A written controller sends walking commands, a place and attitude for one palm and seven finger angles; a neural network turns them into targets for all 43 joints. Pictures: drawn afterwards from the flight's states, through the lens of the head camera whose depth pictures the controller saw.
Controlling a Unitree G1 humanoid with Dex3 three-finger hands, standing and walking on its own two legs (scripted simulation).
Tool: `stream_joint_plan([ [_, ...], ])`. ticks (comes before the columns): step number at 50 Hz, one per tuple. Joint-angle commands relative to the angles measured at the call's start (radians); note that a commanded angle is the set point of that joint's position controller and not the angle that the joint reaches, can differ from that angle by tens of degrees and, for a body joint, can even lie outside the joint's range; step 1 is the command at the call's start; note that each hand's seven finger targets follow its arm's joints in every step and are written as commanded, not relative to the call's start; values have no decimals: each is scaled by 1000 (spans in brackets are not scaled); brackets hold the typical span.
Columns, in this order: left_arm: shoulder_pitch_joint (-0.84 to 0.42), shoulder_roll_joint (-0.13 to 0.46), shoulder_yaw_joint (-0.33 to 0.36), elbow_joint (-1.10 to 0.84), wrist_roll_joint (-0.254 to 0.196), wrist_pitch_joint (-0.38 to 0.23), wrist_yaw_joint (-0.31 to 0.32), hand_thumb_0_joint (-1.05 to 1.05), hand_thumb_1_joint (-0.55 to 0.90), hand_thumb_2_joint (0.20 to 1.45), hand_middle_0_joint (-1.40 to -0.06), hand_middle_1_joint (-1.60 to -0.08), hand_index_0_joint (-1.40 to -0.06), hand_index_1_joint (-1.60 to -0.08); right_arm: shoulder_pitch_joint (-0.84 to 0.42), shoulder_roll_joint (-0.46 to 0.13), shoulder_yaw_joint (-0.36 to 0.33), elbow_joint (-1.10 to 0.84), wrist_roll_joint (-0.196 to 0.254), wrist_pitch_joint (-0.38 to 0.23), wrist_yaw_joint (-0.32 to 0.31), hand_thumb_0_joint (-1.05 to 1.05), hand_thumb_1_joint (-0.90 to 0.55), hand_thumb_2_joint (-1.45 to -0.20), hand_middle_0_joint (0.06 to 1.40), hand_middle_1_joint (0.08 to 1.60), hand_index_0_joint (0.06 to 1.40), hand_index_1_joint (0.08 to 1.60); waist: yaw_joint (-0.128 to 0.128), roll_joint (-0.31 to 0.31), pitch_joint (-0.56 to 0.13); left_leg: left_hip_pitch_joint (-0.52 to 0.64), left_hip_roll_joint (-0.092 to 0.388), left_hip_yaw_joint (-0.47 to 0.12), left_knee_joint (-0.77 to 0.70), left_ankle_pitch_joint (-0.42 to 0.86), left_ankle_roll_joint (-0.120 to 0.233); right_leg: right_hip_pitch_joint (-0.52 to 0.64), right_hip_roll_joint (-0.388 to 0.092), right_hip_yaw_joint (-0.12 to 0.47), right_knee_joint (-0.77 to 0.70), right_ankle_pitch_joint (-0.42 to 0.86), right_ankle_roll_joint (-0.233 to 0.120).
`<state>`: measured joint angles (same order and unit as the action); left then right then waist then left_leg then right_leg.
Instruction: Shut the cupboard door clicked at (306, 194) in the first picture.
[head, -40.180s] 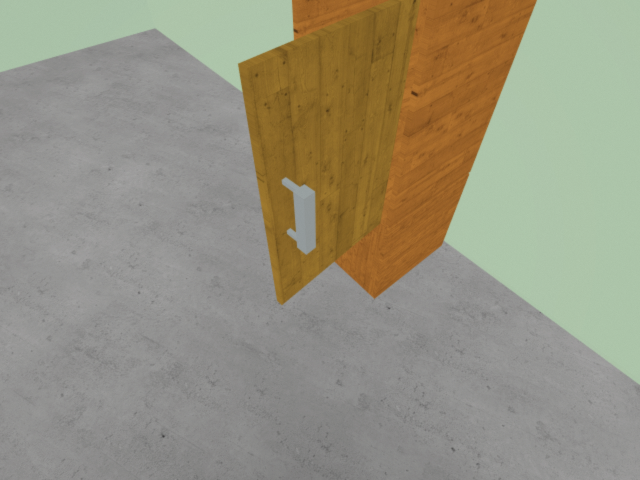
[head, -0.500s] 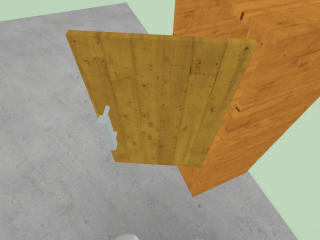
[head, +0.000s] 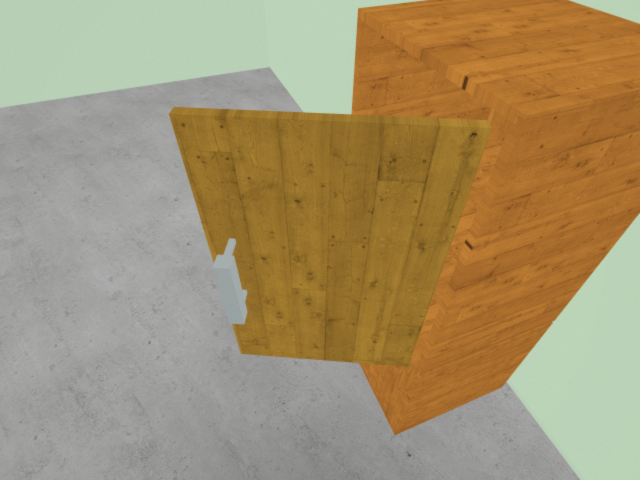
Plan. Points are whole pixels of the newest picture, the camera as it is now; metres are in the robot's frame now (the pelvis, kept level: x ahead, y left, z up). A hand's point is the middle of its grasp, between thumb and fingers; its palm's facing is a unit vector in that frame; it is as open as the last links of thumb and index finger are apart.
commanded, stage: come to a stop and stand still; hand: left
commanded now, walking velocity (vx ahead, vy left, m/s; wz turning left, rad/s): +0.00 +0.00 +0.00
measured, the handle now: (234, 281) +0.43 +0.18 -0.03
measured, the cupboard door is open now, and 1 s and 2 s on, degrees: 64 64 64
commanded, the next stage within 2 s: look again from close up in 0.32 s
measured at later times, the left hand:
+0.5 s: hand out of the picture +0.00 +0.15 -0.17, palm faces +0.00 -0.99 -0.16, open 7.3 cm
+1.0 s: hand out of the picture -0.01 +0.14 -0.17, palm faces +0.02 -0.99 -0.14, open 7.3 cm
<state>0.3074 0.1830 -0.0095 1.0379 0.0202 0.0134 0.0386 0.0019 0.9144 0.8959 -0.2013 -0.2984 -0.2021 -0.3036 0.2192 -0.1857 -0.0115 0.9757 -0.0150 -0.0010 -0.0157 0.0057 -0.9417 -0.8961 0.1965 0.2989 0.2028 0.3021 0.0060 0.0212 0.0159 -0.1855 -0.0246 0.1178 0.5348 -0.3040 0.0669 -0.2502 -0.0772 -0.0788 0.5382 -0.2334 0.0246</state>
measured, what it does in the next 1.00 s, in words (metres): stands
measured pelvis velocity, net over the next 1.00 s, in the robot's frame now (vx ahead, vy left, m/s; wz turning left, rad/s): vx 0.01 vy -0.01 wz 0.00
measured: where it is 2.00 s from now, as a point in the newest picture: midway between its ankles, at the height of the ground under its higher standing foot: outside the picture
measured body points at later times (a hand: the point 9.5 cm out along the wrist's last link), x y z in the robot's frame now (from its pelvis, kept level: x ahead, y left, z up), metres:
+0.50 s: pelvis +0.00 -0.02 +0.01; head +0.00 -0.01 +0.46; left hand +0.00 +0.20 -0.15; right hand -0.03 -0.23 -0.15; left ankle +0.00 +0.07 -0.73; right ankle +0.04 -0.14 -0.73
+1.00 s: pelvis +0.01 -0.01 +0.01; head +0.01 +0.00 +0.46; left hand -0.01 +0.19 -0.16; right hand +0.00 -0.22 -0.15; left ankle +0.00 +0.07 -0.73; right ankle +0.04 -0.14 -0.73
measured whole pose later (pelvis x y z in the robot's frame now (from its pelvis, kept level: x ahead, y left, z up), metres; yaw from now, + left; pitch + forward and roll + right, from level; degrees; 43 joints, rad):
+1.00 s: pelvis +0.01 -0.01 +0.01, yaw +0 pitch -2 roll +0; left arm 0.33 0.12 -0.02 1.11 0.01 -0.02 0.04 0.00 0.91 0.90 -0.20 -0.30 -0.20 -0.30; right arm 0.30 -0.12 0.02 1.14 -0.01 -0.02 -0.02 0.01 -0.92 -0.90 0.19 0.30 0.20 0.30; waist 0.01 -0.02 0.03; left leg -0.13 -0.02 0.11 0.40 -0.24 0.05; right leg -0.20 -0.06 -0.08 0.41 -0.18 0.01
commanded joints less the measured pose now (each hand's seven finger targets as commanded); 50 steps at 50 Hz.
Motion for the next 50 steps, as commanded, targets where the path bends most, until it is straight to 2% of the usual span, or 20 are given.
stream_joint_plan([
  [1, 15, 97, 17, -67, 5, -16, 0, 0, 900, 900, -200, -300, -200, -300, 49, -104, -22, -52, -4, -4, 6, 0, -900, -900, 200, 300, 200, 300, -12, -35, 149, -161, 118, -179, -243, -153, -23, -64, -28, 103, -137, -145, -66],
  [2, 28, 95, 18, -67, 5, -17, -1, 0, 900, 900, -200, -300, -200, -300, 54, -108, -21, -52, -4, -5, 6, 0, -900, -900, 200, 300, 200, 300, -11, -24, 129, -163, 119, -181, -249, -169, -22, -48, -24, 104, -135, -140, -63],
  [4, 44, 95, 18, -64, 4, -20, -1, 0, 900, 900, -200, -300, -200, -300, 61, -105, -19, -47, -3, -7, 8, 0, -900, -900, 200, 300, 200, 300, -7, -46, 108, -158, 112, -175, -243, -167, -20, -32, -28, 114, -151, -148, -61],
  [8, 50, 98, 20, -62, 0, -31, -2, 0, 900, 900, -200, -300, -200, -300, 97, -87, -11, -23, -1, -13, 7, 0, -900, -900, 200, 300, 200, 300, -13, -73, 55, -106, 97, -146, -206, -77, -24, -24, -52, 138, -189, -154, -67],
  [11, 49, 97, 18, -53, -4, -36, -2, 0, 900, 900, -200, -300, -200, -300, 123, -70, -4, 4, 1, -19, 6, 0, -900, -900, 200, 300, 200, 300, -17, -55, 40, -78, 102, -139, -207, -29, -28, -16, -58, 131, -198, -124, -70],
  [13, 54, 88, 13, -41, -6, -37, -2, 0, 900, 900, -200, -300, -200, -300, 124, -69, 0, 21, 3, -23, 5, 0, -900, -900, 200, 300, 200, 300, -12, -19, 52, -99, 106, -144, -217, -24, -31, 1, -56, 125, -189, -89, -68],
  [19, 70, 66, 8, -5, -10, -42, 1, 0, 900, 900, -200, -300, -200, -300, 152, -49, 8, 70, 6, -30, 1, 0, -900, -900, 200, 300, 200, 300, -2, -15, 51, -101, 115, -139, -228, 28, -35, 55, -56, 111, -179, 4, -68],
  [21, 67, 62, 6, 2, -10, -40, 2, 0, 900, 900, -200, -300, -200, -300, 163, -41, 9, 82, 7, -30, -2, 0, -900, -900, 200, 300, 200, 300, -1, -22, 74, -109, 119, -141, -237, 29, -35, 59, -53, 105, -182, 13, -68],
  [28, 71, 43, 4, 29, -10, -43, 5, 0, 900, 900, -200, -300, -200, -300, 173, -29, 10, 117, 9, -33, -6, 0, -900, -900, 200, 300, 200, 300, -1, -21, 58, -83, 124, -135, -228, 87, -37, 85, -53, 97, -174, 84, -64],
  [36, 74, 29, 3, 40, -8, -40, 7, 0, 900, 900, -200, -300, -200, -300, 165, -18, 8, 134, 9, -29, -9, 0, -900, -900, 200, 300, 200, 300, -3, -27, 90, -62, 131, -134, -245, 88, -36, 60, -46, 93, -182, 84, -59],
  [43, 83, 24, 4, 49, -8, -41, 8, 0, 900, 900, -200, -300, -200, -300, 153, -20, 10, 142, 9, -32, -10, 0, -900, -900, 200, 300, 200, 300, -1, -14, 78, -44, 131, -135, -253, 108, -36, 73, -49, 90, -183, 101, -55],
  [48, 87, 19, 4, 53, -7, -41, 8, 0, 900, 900, -200, -300, -200, -300, 152, -21, 9, 140, 9, -30, -11, 0, -900, -900, 200, 300, 200, 300, -2, -31, 91, -42, 128, -134, -257, 93, -36, 64, -49, 92, -191, 91, -55],
  [50, 88, 17, 4, 55, -7, -40, 8, 0, 900, 900, -200, -300, -200, -300, 152, -21, 9, 141, 9, -30, -11, 0, -900, -900, 200, 300, 200, 300, -3, -12, 91, -40, 130, -132, -262, 88, -37, 63, -48, 93, -192, 88, -55],
])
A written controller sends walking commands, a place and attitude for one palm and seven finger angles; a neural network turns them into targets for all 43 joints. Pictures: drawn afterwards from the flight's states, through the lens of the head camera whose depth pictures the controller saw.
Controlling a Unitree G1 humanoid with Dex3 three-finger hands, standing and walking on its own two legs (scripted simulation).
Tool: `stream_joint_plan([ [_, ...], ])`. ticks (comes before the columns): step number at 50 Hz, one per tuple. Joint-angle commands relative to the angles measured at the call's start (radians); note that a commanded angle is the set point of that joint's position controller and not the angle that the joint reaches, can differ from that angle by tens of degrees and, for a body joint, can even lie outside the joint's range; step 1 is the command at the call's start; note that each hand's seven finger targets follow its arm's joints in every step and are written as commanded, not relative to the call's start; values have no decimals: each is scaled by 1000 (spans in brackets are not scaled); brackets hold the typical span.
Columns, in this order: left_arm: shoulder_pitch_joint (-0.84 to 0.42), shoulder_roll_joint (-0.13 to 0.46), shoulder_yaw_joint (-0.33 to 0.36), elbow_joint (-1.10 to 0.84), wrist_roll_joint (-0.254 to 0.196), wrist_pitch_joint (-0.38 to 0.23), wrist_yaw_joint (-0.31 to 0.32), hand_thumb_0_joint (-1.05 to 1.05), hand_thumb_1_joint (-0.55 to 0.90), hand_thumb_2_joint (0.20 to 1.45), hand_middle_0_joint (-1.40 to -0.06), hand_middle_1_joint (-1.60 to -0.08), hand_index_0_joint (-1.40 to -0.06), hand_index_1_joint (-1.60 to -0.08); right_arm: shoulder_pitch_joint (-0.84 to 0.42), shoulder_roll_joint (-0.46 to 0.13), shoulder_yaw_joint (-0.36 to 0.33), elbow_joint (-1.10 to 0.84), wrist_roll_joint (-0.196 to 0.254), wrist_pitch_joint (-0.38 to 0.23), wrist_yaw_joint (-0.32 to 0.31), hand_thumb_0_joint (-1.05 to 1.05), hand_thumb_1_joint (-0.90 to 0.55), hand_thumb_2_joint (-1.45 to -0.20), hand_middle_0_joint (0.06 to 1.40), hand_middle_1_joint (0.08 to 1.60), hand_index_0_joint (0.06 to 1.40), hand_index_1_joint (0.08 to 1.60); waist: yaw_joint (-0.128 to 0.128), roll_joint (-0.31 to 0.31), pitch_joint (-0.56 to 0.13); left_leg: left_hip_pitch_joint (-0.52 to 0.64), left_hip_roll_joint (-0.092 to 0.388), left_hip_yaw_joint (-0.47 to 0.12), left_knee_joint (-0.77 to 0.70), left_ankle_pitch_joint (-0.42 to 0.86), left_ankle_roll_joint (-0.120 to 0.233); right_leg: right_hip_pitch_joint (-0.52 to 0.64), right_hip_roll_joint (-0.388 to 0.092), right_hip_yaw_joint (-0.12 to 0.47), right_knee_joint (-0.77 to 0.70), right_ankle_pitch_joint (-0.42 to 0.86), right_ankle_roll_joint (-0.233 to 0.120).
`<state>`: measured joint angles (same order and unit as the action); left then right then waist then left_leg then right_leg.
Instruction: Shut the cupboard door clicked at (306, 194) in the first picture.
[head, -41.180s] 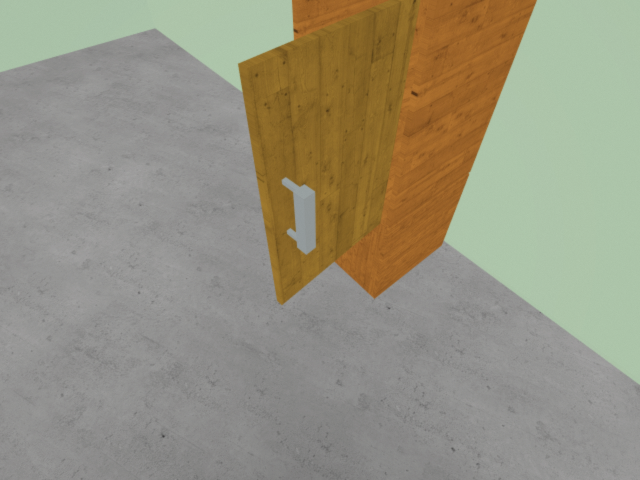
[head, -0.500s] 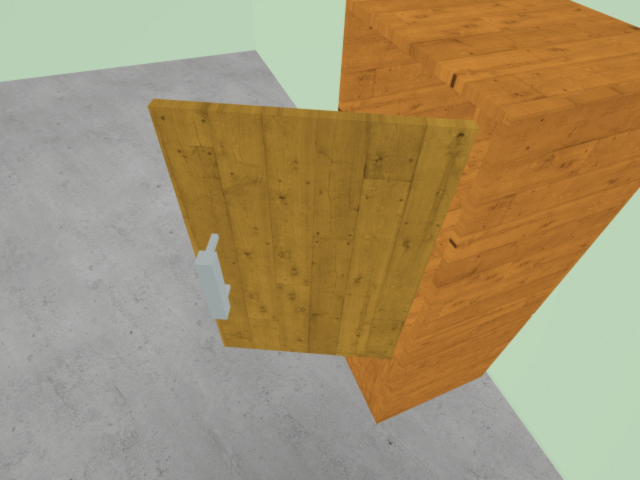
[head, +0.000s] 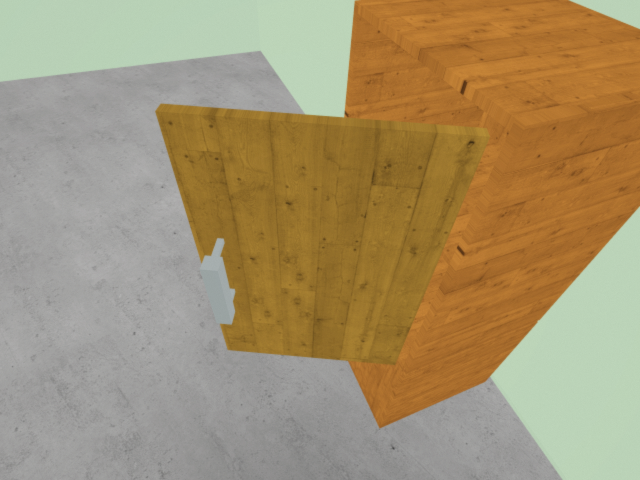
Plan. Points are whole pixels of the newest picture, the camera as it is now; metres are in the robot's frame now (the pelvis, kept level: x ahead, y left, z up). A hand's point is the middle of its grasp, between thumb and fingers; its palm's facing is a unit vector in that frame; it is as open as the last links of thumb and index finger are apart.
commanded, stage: raise the hand and make a fist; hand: left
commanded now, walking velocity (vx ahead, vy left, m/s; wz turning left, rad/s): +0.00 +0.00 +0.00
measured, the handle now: (222, 281) +0.41 +0.19 -0.04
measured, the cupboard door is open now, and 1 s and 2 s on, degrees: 64 64 64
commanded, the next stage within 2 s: bring the fist close to the handle in 1.98 s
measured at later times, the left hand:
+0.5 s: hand out of the picture +0.14 +0.15 -0.09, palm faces +0.02 -1.00 +0.02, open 6.0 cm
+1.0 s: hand (177, 446) +0.17 +0.19 -0.04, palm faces +0.08 -0.99 -0.06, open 3.8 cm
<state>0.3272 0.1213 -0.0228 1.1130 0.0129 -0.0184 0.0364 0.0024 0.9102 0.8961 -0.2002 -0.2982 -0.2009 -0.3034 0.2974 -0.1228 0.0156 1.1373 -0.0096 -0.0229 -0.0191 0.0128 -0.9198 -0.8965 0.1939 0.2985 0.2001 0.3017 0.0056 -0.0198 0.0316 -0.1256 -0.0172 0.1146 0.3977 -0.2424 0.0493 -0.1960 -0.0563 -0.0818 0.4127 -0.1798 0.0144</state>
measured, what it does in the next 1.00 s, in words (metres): lowers itself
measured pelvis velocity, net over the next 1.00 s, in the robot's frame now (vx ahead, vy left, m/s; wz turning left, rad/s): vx -0.01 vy -0.02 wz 0.06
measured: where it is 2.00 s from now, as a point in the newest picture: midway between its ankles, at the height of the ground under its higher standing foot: outside the picture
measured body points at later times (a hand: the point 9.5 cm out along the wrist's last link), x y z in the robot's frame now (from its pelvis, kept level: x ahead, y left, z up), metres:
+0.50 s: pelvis -0.01 -0.03 -0.09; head +0.04 +0.01 +0.36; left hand +0.14 +0.20 -0.09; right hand +0.22 -0.28 -0.11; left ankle -0.01 +0.08 -0.74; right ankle +0.03 -0.13 -0.74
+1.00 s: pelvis -0.01 -0.02 -0.10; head +0.06 -0.01 +0.34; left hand +0.16 +0.24 -0.04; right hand +0.16 -0.25 -0.19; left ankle -0.01 +0.08 -0.74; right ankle +0.03 -0.13 -0.74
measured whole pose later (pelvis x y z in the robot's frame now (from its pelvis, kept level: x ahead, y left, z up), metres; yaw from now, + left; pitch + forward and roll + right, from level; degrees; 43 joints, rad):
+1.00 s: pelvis -0.01 -0.02 -0.10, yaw +4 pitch +17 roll -2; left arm 0.53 0.23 0.19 -0.14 -0.31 -0.41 -0.27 0.02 0.90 0.90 -0.88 -1.05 -0.88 -1.05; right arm 0.29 -0.22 -0.02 0.53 0.03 -0.18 -0.04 0.02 -0.91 -0.90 0.20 0.30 0.20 0.30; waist 0.00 0.03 -0.15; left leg -0.94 0.03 0.02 1.23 -0.58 0.02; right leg -0.96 -0.04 -0.12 1.17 -0.51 -0.03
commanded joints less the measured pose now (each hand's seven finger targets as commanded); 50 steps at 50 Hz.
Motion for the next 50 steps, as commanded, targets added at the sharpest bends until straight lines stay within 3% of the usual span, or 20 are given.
stream_joint_plan([
  [1, 72, 80, 19, -23, 0, -7, 9, 0, 900, 900, -200, -300, -200, -300, 73, -80, -19, -23, 3, -8, -8, 0, -900, -900, 200, 300, 200, 300, 0, 38, 75, -99, 123, -130, -130, 21, -17, 10, -66, 94, -66, 32, -45],
  [3, 88, 127, 15, 13, 15, -18, 43, 0, 900, 900, -200, -300, -200, -300, -15, -137, -17, -93, 9, -20, -1, 0, -900, -900, 200, 300, 200, 300, 18, 33, 71, -146, 156, -104, 41, 223, -40, -18, -95, 99, 14, 244, -39],
  [4, -779, 555, 288, -1679, -141, -278, 19, 0, 900, 900, -200, -300, -200, -300, 53, -358, -51, -448, 10, -203, -101, 0, -900, -900, 200, 300, 200, 300, -196, 70, -368, 145, 88, -140, -14, 299, -29, 36, 47, 48, 91, 190, -16],
  [5, -154, 186, 18, -1378, -143, -197, 33, 0, 900, 900, -218, -320, -218, -320, -42, -215, 11, -400, 48, -275, -100, 0, -900, -900, 200, 300, 200, 300, -38, 326, -420, 177, 75, -105, -9, 358, -51, -26, 84, 5, 105, -5, -52],
  [6, -169, 166, 35, -1323, -173, -140, 84, 0, 900, 900, -237, -340, -237, -340, -44, -251, -3, -349, 41, -314, -93, 0, -900, -900, 200, 300, 200, 300, -41, 293, -370, 112, 78, -120, -36, 310, -98, -27, 95, -12, 142, -69, -52],
  [7, 98, -61, -93, -979, -154, -1, 91, 0, 900, 900, -255, -360, -255, -360, -68, -182, -3, -318, 59, -322, -64, 0, -900, -900, 200, 300, 200, 300, -28, 177, -131, -75, 70, -151, -70, 106, -83, -112, 57, -12, 152, -127, -43],
  [8, -19, -57, -137, -1151, -193, 1, 89, 0, 900, 900, -273, -380, -273, -380, -53, -231, -13, -375, 79, -336, -56, 0, -900, -900, 200, 300, 200, 300, -47, 143, -12, -165, 57, -166, -34, -95, -64, -120, 38, -5, 100, -101, -44],
  [11, -4, 13, -58, -1068, -157, -132, 59, 0, 900, 900, -328, -440, -328, -440, -66, -267, -47, -482, 47, -385, -43, 0, -900, -900, 200, 300, 200, 300, -90, -102, 121, -325, 6, -180, 109, -197, -42, -282, 27, -6, 86, -265, -31],
  [13, 154, -30, -15, -901, -170, -252, -7, 0, 900, 900, -365, -480, -365, -480, -72, -252, -75, -533, 28, -392, -21, 0, -900, -900, 200, 300, 200, 300, -33, -339, 75, -449, -4, -163, 232, -199, -52, -395, 34, -24, 182, -387, -29],
  [15, 388, 1, 76, -874, -221, -401, -120, 0, 900, 900, -402, -520, -402, -520, -103, -244, -101, -589, 14, -384, 12, 0, -900, -900, 200, 300, 200, 300, 44, -408, -49, -545, -13, -125, 338, -146, -64, -385, 31, 4, 260, -402, -37],
  [16, 457, 82, 181, -835, -243, -468, -182, 0, 900, 900, -420, -540, -420, -540, -118, -250, -117, -609, 16, -363, 32, 0, -900, -900, 200, 300, 200, 300, 86, -324, -121, -577, -25, -107, 386, -105, -79, -338, 22, 37, 313, -331, -53],
  [19, 372, 178, 270, -939, -246, -673, -333, 0, 900, 900, -475, -600, -475, -600, -185, -245, -129, -692, 9, -320, 65, 0, -900, -900, 200, 300, 200, 300, 88, -76, -214, -691, -38, -89, 518, -62, -83, -377, 10, 62, 503, -142, -70],
  [21, 356, 259, 322, -1056, -221, -697, -332, 0, 900, 900, -512, -640, -512, -640, -205, -233, -133, -726, 7, -296, 72, 0, -900, -900, 200, 300, 200, 300, 122, 172, -275, -706, -33, -83, 563, -18, -71, -427, 18, 70, 604, -79, -83],
  [25, 185, 219, 251, -1416, -274, -691, -305, 0, 900, 900, -585, -720, -585, -720, -188, -219, -116, -787, 10, -278, 60, 0, -900, -900, 200, 300, 200, 300, 47, 286, -421, -635, -8, -112, 640, 4, -43, -533, 42, 75, 642, -87, -72],
  [31, -46, 127, 56, -1517, -340, -697, -422, 0, 900, 900, -695, -840, -695, -840, -125, -254, -85, -742, 22, -305, -15, 0, -900, -900, 200, 300, 200, 300, -125, 63, -375, -753, 16, -160, 829, -72, -7, -665, 59, 132, 626, -149, -41],
  [35, 117, 202, 157, -1290, -319, -485, -489, 0, 900, 900, -768, -920, -768, -920, -123, -259, -98, -759, 54, -275, -40, 0, -900, -900, 200, 300, 200, 300, -69, -106, -376, -868, 19, -142, 807, -147, -11, -583, 38, 158, 555, -297, -21],
  [38, 221, 277, 284, -1314, -329, -307, -482, 0, 900, 900, -823, -980, -823, -980, -170, -241, -98, -826, 70, -223, -38, 0, -900, -900, 200, 300, 200, 300, 34, -56, -495, -832, -1, -126, 738, -69, -20, -418, 17, 158, 560, -208, -21],
  [41, 247, 293, 385, -1431, -362, -262, -387, 0, 900, 900, -878, -1040, -878, -1040, -193, -196, -89, -851, 60, -194, -38, 0, -900, -900, 200, 300, 200, 300, 86, -32, -564, -787, -3, -137, 700, 18, -29, -314, 22, 129, 599, -31, -18],
  [46, 181, 196, 277, -1485, -346, -433, -293, 0, 900, 900, -970, -1140, -970, -1140, -145, -184, -82, -796, 39, -219, -33, 0, -900, -900, 200, 300, 200, 300, 26, 17, -438, -749, 14, -152, 679, 37, -35, -473, 46, 59, 640, -2, -32],
  [50, 139, 149, 144, -1358, -309, -517, -347, 0, 900, 900, -1043, -1220, -1043, -1220, -114, -230, -84, -770, 40, -246, -27, 0, -900, -900, 200, 300, 200, 300, -53, 21, -306, -787, 14, -165, 684, -148, -35, -656, 49, 56, 603, -287, -39],
])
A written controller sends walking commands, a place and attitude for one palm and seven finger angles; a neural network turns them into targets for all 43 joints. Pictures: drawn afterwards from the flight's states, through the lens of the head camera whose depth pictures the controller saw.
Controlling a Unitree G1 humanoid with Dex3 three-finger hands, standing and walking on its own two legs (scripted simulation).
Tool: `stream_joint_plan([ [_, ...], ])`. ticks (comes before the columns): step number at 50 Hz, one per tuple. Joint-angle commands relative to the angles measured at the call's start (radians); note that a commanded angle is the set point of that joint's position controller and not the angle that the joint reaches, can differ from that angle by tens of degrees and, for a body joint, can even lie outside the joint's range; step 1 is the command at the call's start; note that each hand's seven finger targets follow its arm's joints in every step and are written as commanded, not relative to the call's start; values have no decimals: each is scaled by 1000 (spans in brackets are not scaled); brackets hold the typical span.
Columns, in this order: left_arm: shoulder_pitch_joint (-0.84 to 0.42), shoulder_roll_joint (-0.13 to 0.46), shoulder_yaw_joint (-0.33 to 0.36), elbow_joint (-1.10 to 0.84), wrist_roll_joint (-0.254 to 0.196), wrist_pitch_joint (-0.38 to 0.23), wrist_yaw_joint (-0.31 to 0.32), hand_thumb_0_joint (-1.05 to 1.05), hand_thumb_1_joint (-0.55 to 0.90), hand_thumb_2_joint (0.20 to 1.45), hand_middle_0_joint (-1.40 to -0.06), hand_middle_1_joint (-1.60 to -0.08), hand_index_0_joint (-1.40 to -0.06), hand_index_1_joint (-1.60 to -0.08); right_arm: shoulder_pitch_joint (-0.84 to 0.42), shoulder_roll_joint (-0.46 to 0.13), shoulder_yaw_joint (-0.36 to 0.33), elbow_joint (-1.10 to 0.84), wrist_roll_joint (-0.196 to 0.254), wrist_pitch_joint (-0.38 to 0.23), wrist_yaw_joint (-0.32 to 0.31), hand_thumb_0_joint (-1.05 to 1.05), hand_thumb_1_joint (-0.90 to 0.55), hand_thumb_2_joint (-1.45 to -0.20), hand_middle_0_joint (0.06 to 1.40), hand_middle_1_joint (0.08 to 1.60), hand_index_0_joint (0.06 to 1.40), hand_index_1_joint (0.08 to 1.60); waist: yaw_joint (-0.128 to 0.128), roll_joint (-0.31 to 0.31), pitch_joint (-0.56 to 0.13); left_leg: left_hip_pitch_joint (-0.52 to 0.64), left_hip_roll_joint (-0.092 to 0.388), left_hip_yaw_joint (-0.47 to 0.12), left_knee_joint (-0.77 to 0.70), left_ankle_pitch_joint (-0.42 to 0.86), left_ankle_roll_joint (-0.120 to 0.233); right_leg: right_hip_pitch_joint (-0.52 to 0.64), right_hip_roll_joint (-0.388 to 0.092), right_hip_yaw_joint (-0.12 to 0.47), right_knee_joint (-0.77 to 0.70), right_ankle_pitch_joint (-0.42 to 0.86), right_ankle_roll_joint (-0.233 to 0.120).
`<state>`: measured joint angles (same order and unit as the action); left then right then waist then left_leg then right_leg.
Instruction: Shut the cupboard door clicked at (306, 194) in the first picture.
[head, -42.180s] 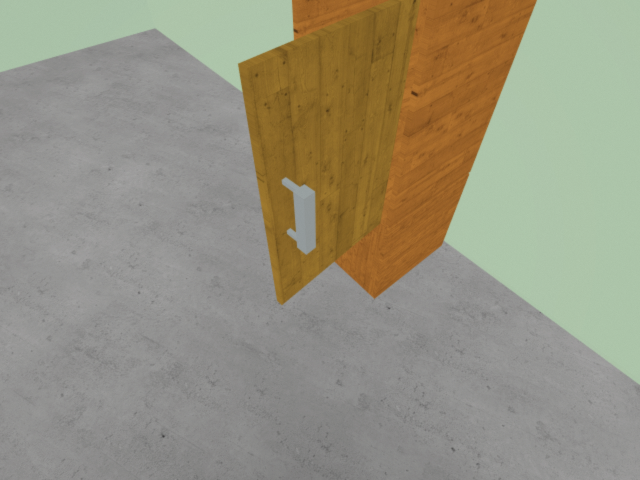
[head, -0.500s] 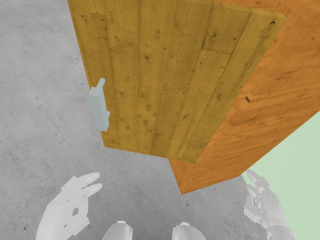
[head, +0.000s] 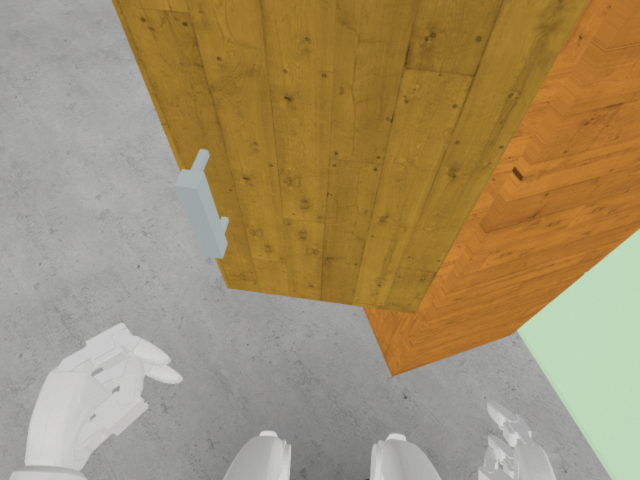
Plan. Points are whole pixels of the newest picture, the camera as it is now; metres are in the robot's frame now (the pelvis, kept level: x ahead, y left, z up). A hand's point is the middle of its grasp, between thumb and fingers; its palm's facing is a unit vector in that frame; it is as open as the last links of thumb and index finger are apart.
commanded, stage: raise the hand and make a fist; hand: left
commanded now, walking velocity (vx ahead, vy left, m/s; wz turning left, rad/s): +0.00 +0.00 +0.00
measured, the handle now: (209, 205) +0.44 +0.18 +0.06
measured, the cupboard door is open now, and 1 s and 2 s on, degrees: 64 64 64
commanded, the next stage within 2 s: bring the fist close to the handle in 0.98 s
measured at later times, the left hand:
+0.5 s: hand (150, 390) +0.21 +0.19 +0.04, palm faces -0.11 -0.99 -0.02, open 3.1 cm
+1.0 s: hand (145, 360) +0.23 +0.20 +0.07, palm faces -0.04 -1.00 -0.07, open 3.1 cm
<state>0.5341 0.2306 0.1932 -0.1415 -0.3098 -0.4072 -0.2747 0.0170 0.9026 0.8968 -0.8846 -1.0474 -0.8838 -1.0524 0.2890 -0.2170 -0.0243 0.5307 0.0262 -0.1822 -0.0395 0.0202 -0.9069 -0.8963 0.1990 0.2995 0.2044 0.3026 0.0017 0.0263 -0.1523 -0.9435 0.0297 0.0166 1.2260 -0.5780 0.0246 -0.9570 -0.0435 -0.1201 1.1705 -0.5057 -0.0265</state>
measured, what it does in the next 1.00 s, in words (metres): stands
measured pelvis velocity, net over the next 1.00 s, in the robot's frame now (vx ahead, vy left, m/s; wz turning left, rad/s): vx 0.01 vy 0.01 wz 0.00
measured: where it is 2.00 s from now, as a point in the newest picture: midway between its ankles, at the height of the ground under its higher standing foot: outside the picture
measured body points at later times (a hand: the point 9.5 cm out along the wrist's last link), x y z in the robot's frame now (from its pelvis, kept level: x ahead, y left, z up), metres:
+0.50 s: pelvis +0.00 +0.02 +0.01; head +0.07 +0.04 +0.45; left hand +0.21 +0.25 +0.05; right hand +0.20 -0.20 -0.05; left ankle +0.01 +0.10 -0.64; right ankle +0.03 -0.11 -0.64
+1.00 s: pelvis +0.01 +0.01 +0.01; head +0.07 +0.02 +0.45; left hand +0.23 +0.25 +0.08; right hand +0.19 -0.23 -0.06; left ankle +0.01 +0.10 -0.64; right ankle +0.03 -0.11 -0.64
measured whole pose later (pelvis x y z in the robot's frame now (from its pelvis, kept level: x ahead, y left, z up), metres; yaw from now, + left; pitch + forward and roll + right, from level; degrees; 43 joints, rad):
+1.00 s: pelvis +0.01 +0.01 +0.01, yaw +0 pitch +16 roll -3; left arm 0.39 0.26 0.17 -0.06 -0.29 -0.43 -0.29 0.01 0.90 0.90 -1.30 -1.50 -1.30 -1.50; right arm 0.25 -0.25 0.01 0.49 0.03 -0.18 -0.02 0.02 -0.91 -0.90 0.20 0.30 0.20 0.30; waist -0.01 0.03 -0.16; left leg -0.90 0.02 0.01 1.19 -0.57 0.03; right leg -0.91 -0.04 -0.12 1.12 -0.50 -0.01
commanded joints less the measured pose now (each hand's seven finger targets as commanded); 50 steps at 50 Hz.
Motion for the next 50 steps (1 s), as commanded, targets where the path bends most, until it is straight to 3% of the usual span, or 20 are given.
stream_joint_plan([
  [1, -80, 34, -98, -80, 14, -123, -60, 0, 900, 900, -1062, -1240, -1062, -1240, -107, -147, -43, -174, 7, -88, -12, 0, -900, -900, 200, 300, 200, 300, -57, -34, -85, 23, -32, -70, -148, 158, -4, 85, 37, 99, -167, -2, -3],
  [3, -84, 88, -65, -78, 15, -108, -84, 0, 900, 900, -1098, -1280, -1098, -1280, -97, -162, -47, -190, 16, -96, -17, 0, -900, -900, 200, 300, 200, 300, -42, -34, -119, 21, -37, -71, -169, 99, -3, 103, 29, 117, -193, -80, -3],
  [5, -86, 150, 2, -140, 13, -96, -77, 0, 900, 900, -1135, -1320, -1135, -1320, -95, -164, -50, -206, 19, -100, -22, 0, -900, -900, 200, 300, 200, 300, -8, 1, -206, 61, -37, -70, -195, 122, -1, 149, 31, 110, -180, -48, -5],
  [6, -90, 200, 55, -177, 8, -88, -61, 0, 900, 900, -1153, -1340, -1153, -1340, -102, -165, -49, -211, 15, -94, -23, 0, -900, -900, 200, 300, 200, 300, 18, 51, -243, 84, -38, -71, -204, 162, -3, 176, 38, 98, -158, 5, -13],
  [7, -79, 192, 66, -235, 1, -89, -45, 0, 900, 900, -1172, -1360, -1172, -1360, -100, -156, -46, -223, 13, -91, -22, 0, -900, -900, 200, 300, 200, 300, 31, 66, -294, 131, -36, -75, -225, 209, -6, 204, 39, 80, -144, 61, -13],
  [9, -36, 168, 84, -270, -13, -85, -1, 0, 900, 900, -1208, -1400, -1208, -1400, -100, -139, -45, -225, 12, -80, -17, 0, -900, -900, 200, 300, 200, 300, 51, 98, -303, 185, -34, -77, -249, 300, -17, 232, 47, 54, -132, 148, -14],
  [11, -26, 149, 85, -245, -14, -68, 36, 0, 900, 900, -1245, -1440, -1245, -1440, -98, -133, -40, -227, 8, -61, -12, 0, -900, -900, 200, 300, 200, 300, 47, 84, -270, 185, -32, -81, -257, 327, -21, 237, 57, 37, -132, 174, -15],
  [15, -57, 59, -39, -114, 30, -21, 36, 0, 900, 900, -1300, -1500, -1300, -1500, -84, -153, -32, -219, 8, -36, -3, 0, -900, -900, 200, 300, 200, 300, -29, 24, -109, 136, -24, -91, -267, 197, -24, 142, 59, 24, -169, 91, -2],
  [17, -109, 65, -70, -61, 49, 0, 1, 0, 900, 900, -1300, -1500, -1300, -1500, -75, -167, -30, -224, 10, -33, -5, 0, -900, -900, 200, 300, 200, 300, -51, -15, -75, 110, -25, -95, -263, 147, -18, 124, 57, 30, -184, 58, -1],
  [20, -176, 126, -36, -87, 49, 1, -38, 0, 900, 900, -1300, -1500, -1300, -1500, -66, -177, -25, -234, 11, -47, -11, 0, -900, -900, 200, 300, 200, 300, -43, 2, -121, 128, -29, -95, -264, 144, -14, 146, 52, 44, -194, 59, -4],
  [24, -207, 191, 71, -199, 5, -48, -33, 0, 900, 900, -1300, -1500, -1300, -1500, -67, -161, -20, -233, 4, -62, -15, 0, -900, -900, 200, 300, 200, 300, 5, 69, -256, 215, -28, -93, -260, 301, -27, 216, 55, 42, -164, 167, -14],
  [26, -205, 213, 105, -232, -3, -68, -13, 0, 900, 900, -1300, -1500, -1300, -1500, -71, -157, -15, -223, 0, -65, -11, 0, -900, -900, 200, 300, 200, 300, 25, 134, -277, 244, -27, -98, -261, 379, -39, 224, 59, 37, -144, 206, -21],
  [27, -194, 184, 84, -232, -6, -71, -7, 0, 900, 900, -1300, -1500, -1300, -1500, -70, -151, -13, -218, 0, -66, -7, 0, -900, -900, 200, 300, 200, 300, 19, 147, -273, 269, -24, -99, -265, 412, -46, 214, 58, 30, -145, 218, -18],
  [32, -117, 90, 1, -36, 11, 5, -35, 0, 900, 900, -1300, -1500, -1300, -1500, -58, -166, -26, -204, 10, -48, 2, 0, -900, -900, 200, 300, 200, 300, -20, 23, -186, 193, -22, -88, -262, 374, -36, 202, 56, 21, -174, 215, -3],
  [36, -158, 132, 16, -20, 9, 45, -65, 0, 900, 900, -1300, -1500, -1300, -1500, -65, -179, -30, -222, 15, -46, -5, 0, -900, -900, 200, 300, 200, 300, -21, -32, -172, 148, -32, -79, -261, 306, -19, 236, 52, 39, -200, 192, -3],
  [41, -209, 209, 106, -192, -12, -65, -15, 0, 900, 900, -1300, -1500, -1300, -1500, -68, -159, -27, -215, 2, -67, -9, 0, -900, -900, 200, 300, 200, 300, 18, 56, -270, 201, -33, -75, -248, 398, -28, 270, 51, 50, -160, 256, -13],
  [42, -197, 194, 99, -210, -9, -88, -5, 0, 900, 900, -1300, -1500, -1300, -1500, -67, -151, -26, -208, 0, -70, -5, 0, -900, -900, 200, 300, 200, 300, 22, 87, -291, 222, -31, -73, -249, 426, -32, 266, 48, 49, -152, 267, -14],
  [44, -170, 148, 63, -161, -4, -107, 8, 0, 900, 900, -1300, -1500, -1300, -1500, -65, -147, -25, -194, 1, -68, 1, 0, -900, -900, 200, 300, 200, 300, 4, 85, -244, 216, -28, -70, -242, 411, -33, 225, 50, 41, -151, 248, -10],
  [47, -138, 109, 15, -46, 15, -70, -7, 0, 900, 900, -1300, -1500, -1300, -1500, -66, -161, -28, -186, 5, -52, 8, 0, -900, -900, 200, 300, 200, 300, -21, 47, -178, 160, -28, -68, -244, 321, -26, 195, 50, 41, -172, 188, -5],
  [50, -135, 112, -4, -18, 21, -16, -41, 0, 900, 900, -1300, -1500, -1300, -1500, -71, -172, -34, -205, 17, -46, 5, 0, -900, -900, 200, 300, 200, 300, -27, -6, -168, 131, -34, -61, -252, 253, -15, 219, 45, 57, -207, 144, 0],
])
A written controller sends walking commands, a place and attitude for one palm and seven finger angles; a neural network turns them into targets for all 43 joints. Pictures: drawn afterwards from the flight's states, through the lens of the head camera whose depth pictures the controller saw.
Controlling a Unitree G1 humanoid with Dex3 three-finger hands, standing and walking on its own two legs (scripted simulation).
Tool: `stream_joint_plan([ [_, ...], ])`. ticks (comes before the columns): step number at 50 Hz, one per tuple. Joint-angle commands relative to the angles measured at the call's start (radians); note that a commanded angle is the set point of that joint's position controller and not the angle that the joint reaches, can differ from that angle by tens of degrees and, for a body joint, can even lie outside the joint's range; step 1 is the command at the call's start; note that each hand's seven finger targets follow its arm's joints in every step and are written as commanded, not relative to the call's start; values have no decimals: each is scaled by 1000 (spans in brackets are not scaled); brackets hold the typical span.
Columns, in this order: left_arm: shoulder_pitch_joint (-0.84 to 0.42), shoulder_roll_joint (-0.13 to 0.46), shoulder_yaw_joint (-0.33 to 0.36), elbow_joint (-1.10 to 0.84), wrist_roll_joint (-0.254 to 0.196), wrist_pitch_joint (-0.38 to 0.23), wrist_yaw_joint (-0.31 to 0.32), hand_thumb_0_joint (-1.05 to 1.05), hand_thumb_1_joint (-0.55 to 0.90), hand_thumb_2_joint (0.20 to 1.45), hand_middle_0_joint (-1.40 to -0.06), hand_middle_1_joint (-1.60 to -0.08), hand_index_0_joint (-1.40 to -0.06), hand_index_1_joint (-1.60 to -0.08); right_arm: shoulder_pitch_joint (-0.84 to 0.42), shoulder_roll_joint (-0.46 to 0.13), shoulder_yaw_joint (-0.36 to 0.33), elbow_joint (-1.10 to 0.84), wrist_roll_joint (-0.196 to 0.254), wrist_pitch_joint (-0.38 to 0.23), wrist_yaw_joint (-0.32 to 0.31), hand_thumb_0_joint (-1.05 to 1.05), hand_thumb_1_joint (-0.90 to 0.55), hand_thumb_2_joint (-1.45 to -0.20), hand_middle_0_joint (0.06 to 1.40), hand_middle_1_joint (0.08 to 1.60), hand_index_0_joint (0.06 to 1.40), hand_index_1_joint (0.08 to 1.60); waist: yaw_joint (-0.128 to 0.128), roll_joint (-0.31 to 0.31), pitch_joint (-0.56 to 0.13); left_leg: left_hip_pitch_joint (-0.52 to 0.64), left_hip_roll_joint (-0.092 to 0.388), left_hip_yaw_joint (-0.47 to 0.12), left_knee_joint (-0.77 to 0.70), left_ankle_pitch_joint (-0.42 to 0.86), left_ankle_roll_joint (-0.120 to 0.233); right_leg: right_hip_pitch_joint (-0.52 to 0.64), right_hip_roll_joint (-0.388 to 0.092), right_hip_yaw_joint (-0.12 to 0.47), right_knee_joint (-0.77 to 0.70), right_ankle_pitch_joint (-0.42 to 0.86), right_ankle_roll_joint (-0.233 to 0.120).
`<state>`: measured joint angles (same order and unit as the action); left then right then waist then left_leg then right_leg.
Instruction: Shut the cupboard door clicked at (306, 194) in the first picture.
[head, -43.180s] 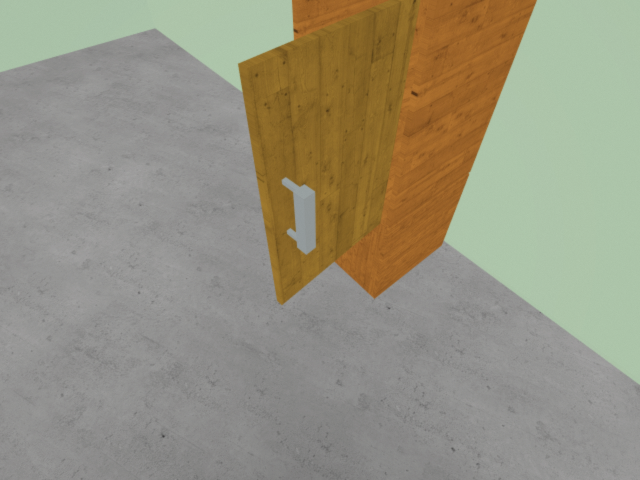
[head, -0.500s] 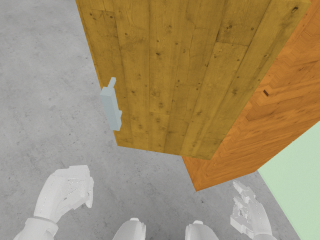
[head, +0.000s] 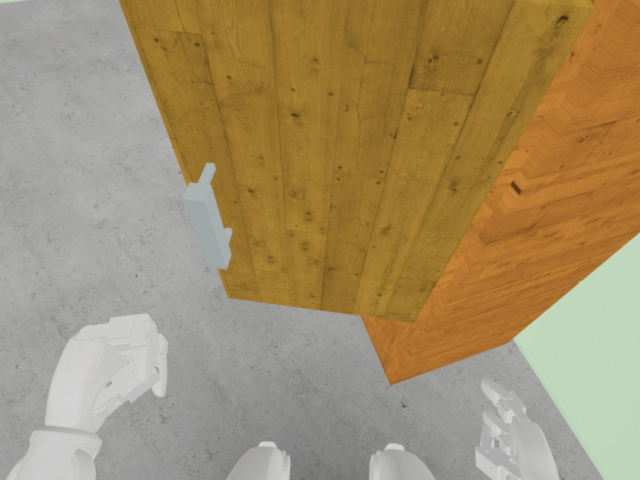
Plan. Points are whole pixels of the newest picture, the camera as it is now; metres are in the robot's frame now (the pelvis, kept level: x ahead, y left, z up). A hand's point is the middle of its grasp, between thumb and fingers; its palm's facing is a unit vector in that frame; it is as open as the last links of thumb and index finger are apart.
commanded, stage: bring the fist close to the handle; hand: left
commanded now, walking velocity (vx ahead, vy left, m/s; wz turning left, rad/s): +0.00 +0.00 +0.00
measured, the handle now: (214, 217) +0.43 +0.17 +0.05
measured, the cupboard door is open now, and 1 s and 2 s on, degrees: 64 64 61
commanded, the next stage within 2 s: push the door shut along its arc in 1.48 s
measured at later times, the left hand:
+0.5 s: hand (194, 341) +0.26 +0.16 +0.05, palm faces -0.12 -0.99 -0.04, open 3.1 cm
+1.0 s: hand (219, 300) +0.31 +0.14 +0.05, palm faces -0.10 -0.99 -0.04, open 3.1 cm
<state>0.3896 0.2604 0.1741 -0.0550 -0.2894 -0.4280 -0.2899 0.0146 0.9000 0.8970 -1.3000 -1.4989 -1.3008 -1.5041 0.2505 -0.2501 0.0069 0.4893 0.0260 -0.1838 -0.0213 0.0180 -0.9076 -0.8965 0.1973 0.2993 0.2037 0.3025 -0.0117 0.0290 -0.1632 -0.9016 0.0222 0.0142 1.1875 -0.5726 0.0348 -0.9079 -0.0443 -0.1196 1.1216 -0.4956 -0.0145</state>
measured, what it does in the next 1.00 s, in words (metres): stands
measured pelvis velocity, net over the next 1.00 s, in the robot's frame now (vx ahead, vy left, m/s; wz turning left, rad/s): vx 0.00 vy -0.01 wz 0.00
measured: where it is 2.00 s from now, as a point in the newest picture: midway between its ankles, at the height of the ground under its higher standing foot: outside the picture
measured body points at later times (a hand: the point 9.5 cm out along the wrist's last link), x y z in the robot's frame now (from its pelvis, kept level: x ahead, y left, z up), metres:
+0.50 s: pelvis +0.00 -0.01 +0.00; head +0.07 -0.01 +0.45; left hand +0.26 +0.21 +0.06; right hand +0.17 -0.26 -0.08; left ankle +0.00 +0.09 -0.65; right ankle +0.03 -0.12 -0.65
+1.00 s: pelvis +0.00 -0.01 +0.00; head +0.08 +0.00 +0.45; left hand +0.31 +0.20 +0.06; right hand +0.17 -0.25 -0.09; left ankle +0.00 +0.09 -0.65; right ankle +0.03 -0.12 -0.65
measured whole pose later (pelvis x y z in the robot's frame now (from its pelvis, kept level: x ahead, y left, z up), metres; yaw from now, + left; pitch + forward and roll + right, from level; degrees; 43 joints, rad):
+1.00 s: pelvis +0.00 -0.01 +0.00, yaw +0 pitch +18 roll -1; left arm 0.01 0.22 0.09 0.22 -0.20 -0.36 -0.20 0.01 0.90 0.90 -1.30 -1.50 -1.30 -1.50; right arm 0.24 -0.25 0.02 0.53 0.02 -0.12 -0.01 0.02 -0.91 -0.90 0.20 0.30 0.20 0.30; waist -0.03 0.03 -0.15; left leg -0.90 0.02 0.03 1.15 -0.55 0.03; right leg -0.92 -0.05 -0.10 1.11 -0.49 -0.02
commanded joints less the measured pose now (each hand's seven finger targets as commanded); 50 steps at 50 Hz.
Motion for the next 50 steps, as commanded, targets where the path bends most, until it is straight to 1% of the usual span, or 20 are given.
stream_joint_plan([
  [1, -2, 105, 32, -105, -3, 18, -35, 0, 900, 900, -1300, -1500, -1300, -1500, -33, -141, -65, -167, 17, -42, -18, 0, -900, -900, 200, 300, 200, 300, -10, -11, -172, 86, -29, -57, -205, 263, -20, 189, 46, 64, -158, 156, -14],
  [5, -83, 139, 64, -240, -22, -18, -21, 0, 900, 900, -1300, -1500, -1300, -1500, -35, -129, -58, -178, 13, -51, -29, 0, -900, -900, 200, 300, 200, 300, -4, 3, -240, 115, -30, -52, -195, 291, -15, 223, 41, 74, -154, 183, -10],
  [7, -149, 154, 85, -253, -25, -56, 4, 0, 900, 900, -1300, -1500, -1300, -1500, -35, -124, -52, -157, 5, -56, -35, 0, -900, -900, 200, 300, 200, 300, -6, 30, -232, 116, -27, -56, -184, 301, -18, 203, 46, 73, -136, 188, -15],
  [9, -156, 138, 83, -192, -24, -82, 19, 0, 900, 900, -1300, -1500, -1300, -1500, -33, -120, -48, -141, 4, -61, -33, 0, -900, -900, 200, 300, 200, 300, -11, 15, -197, 80, -29, -52, -170, 257, -20, 176, 44, 81, -140, 135, -12],
  [13, -178, 122, 56, -51, -6, -47, -9, 0, 900, 900, -1300, -1500, -1300, -1500, -26, -135, -49, -127, 12, -51, -28, 0, -900, -900, 200, 300, 200, 300, -26, 7, -160, 45, -29, -44, -168, 204, -17, 150, 39, 93, -162, 80, -9],
  [18, -235, 145, 45, -82, -12, 31, -50, 0, 900, 900, -1300, -1500, -1300, -1500, -22, -144, -51, -149, 21, -43, -31, 0, -900, -900, 200, 300, 200, 300, -15, 19, -259, 83, -32, -36, -182, 276, -7, 250, 29, 109, -178, 177, -5],
  [21, -306, 178, 90, -122, -22, 17, -15, 0, 900, 900, -1300, -1500, -1300, -1500, -19, -138, -49, -135, 14, -48, -38, 0, -900, -900, 200, 300, 200, 300, -15, 11, -277, 95, -30, -39, -173, 322, -7, 272, 32, 107, -166, 233, -4],
  [24, -324, 160, 101, -82, -19, -15, 25, 0, 900, 900, -1300, -1500, -1300, -1500, -20, -128, -47, -121, 9, -50, -32, 0, -900, -900, 200, 300, 200, 300, -11, -9, -257, 71, -31, -33, -175, 301, -12, 261, 30, 109, -165, 208, 0],
  [26, -314, 152, 96, -21, -5, -20, 41, 0, 900, 900, -1300, -1500, -1300, -1500, -15, -133, -47, -113, 7, -43, -26, 0, -900, -900, 200, 300, 200, 300, -7, -14, -228, 61, -31, -37, -181, 304, -14, 246, 33, 99, -156, 207, -6],
  [27, -315, 110, 52, -7, 7, -18, 37, 0, 900, 900, -1300, -1500, -1300, -1500, -19, -129, -48, -115, 8, -42, -21, 0, -900, -900, 200, 300, 200, 300, -13, -1, -232, 70, -32, -31, -183, 306, -14, 236, 30, 98, -153, 218, -4],
  [31, -276, 97, 20, 41, 19, 18, 18, 0, 900, 900, -1300, -1500, -1300, -1500, -5, -144, -56, -127, 13, -24, -13, 0, -900, -900, 200, 300, 200, 300, -13, -23, -241, 81, -31, -28, -199, 322, -11, 262, 28, 97, -165, 250, -3],
  [33, -356, 82, -18, -10, 26, 21, 13, 0, 900, 900, -1300, -1500, -1300, -1500, -2, -143, -58, -127, 15, -21, -12, 0, -900, -900, 200, 300, 200, 300, -28, 14, -262, 124, -28, -35, -206, 345, -12, 241, 27, 84, -158, 274, -4],
  [34, -359, 85, -14, -27, 27, 20, 20, 0, 900, 900, -1300, -1500, -1300, -1500, -1, -142, -60, -131, 15, -22, -14, 0, -900, -900, 200, 300, 200, 300, -23, 14, -271, 137, -26, -38, -208, 351, -13, 241, 28, 81, -157, 273, -4],
  [35, -398, 79, -26, -45, 27, 14, 30, 0, 900, 900, -1300, -1500, -1300, -1500, -4, -140, -58, -129, 13, -23, -16, 0, -900, -900, 200, 300, 200, 300, -34, 10, -267, 140, -27, -38, -207, 343, -11, 234, 28, 80, -160, 268, -2],
  [36, -425, 107, 4, -51, 25, 6, 45, 0, 900, 900, -1300, -1500, -1300, -1500, 1, -143, -58, -120, 9, -21, -20, 0, -900, -900, 200, 300, 200, 300, -34, -13, -266, 132, -25, -43, -201, 353, -10, 244, 31, 82, -156, 280, -5],
  [38, -462, 116, 22, -57, 34, -21, 69, 0, 900, 900, -1300, -1500, -1300, -1500, -3, -138, -58, -109, 6, -22, -20, 0, -900, -900, 200, 300, 200, 300, -32, -4, -291, 142, -24, -41, -197, 358, -12, 235, 31, 83, -145, 282, -5],
  [40, -476, 90, 5, -39, 43, -41, 92, 0, 900, 900, -1300, -1500, -1300, -1500, -9, -130, -55, -101, 2, -22, -15, 0, -900, -900, 200, 300, 200, 300, -26, 7, -279, 143, -25, -45, -203, 351, -17, 214, 31, 73, -134, 263, -7],
  [42, -454, 95, 18, 13, 56, -40, 105, 0, 900, 900, -1300, -1500, -1300, -1500, -6, -132, -56, -93, 0, -11, -10, 0, -900, -900, 200, 300, 200, 300, -20, 3, -278, 141, -25, -42, -205, 367, -19, 220, 32, 74, -131, 281, -10],
  [45, -500, 59, -34, 75, 78, -13, 101, 0, 900, 900, -1300, -1500, -1300, -1500, -8, -136, -56, -92, 4, 5, -1, 0, -900, -900, 200, 300, 200, 300, -33, 7, -254, 139, -23, -43, -214, 334, -22, 191, 31, 69, -137, 249, -9],
  [50, -595, 44, -64, 83, 81, 27, 95, 0, 900, 900, -1300, -1500, -1300, -1500, -1, -139, -57, -99, 9, 28, -2, 0, -900, -900, 200, 300, 200, 300, -40, 4, -291, 170, -21, -47, -223, 346, -20, 210, 30, 71, -151, 263, -9],
])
